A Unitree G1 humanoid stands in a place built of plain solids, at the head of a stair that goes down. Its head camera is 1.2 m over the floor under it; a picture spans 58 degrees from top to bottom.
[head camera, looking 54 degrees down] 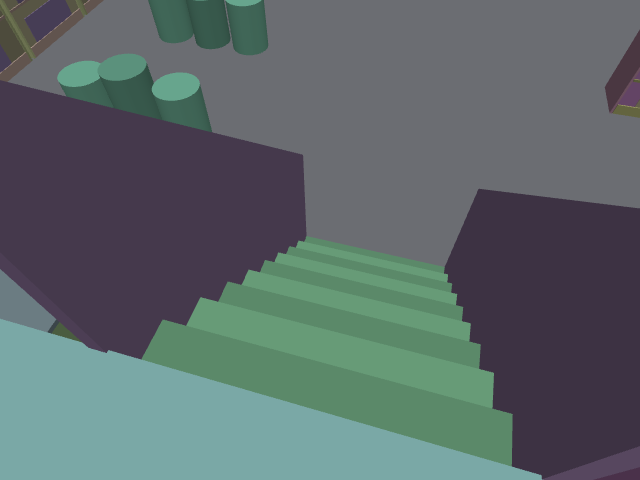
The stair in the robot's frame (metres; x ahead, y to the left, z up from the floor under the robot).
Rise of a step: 0.20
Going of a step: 0.20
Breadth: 1.20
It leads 16 degrees to the right of straight ahead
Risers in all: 10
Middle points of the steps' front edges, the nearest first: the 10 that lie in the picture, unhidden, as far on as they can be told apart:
0.32 0.03 0.00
0.52 -0.02 -0.20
0.71 -0.08 -0.41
0.91 -0.13 -0.61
1.11 -0.19 -0.82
1.31 -0.24 -1.02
1.50 -0.30 -1.23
1.70 -0.35 -1.43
1.90 -0.40 -1.64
2.10 -0.46 -1.84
